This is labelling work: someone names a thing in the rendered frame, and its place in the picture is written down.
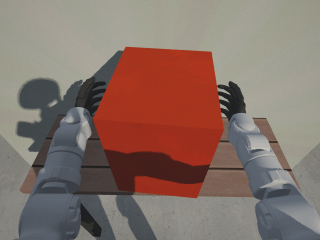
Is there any left robot hand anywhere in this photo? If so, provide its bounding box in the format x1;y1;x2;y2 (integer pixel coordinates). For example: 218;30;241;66
74;77;106;116

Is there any carton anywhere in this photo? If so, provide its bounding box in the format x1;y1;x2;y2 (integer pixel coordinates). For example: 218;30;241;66
93;47;224;199

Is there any robot right forearm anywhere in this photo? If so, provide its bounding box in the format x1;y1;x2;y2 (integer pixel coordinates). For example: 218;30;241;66
227;113;320;223

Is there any table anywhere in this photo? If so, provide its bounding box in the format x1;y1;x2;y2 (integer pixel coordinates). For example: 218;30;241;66
19;114;303;237

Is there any left robot upper arm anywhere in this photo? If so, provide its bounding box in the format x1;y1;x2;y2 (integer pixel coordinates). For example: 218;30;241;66
13;193;81;240

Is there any right robot hand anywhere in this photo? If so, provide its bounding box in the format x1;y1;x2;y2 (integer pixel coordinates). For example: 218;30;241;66
217;81;246;122

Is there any right robot upper arm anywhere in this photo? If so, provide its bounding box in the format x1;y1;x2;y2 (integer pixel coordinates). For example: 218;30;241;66
255;194;320;240

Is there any robot left forearm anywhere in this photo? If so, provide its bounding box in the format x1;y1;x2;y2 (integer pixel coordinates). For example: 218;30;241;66
18;107;92;237

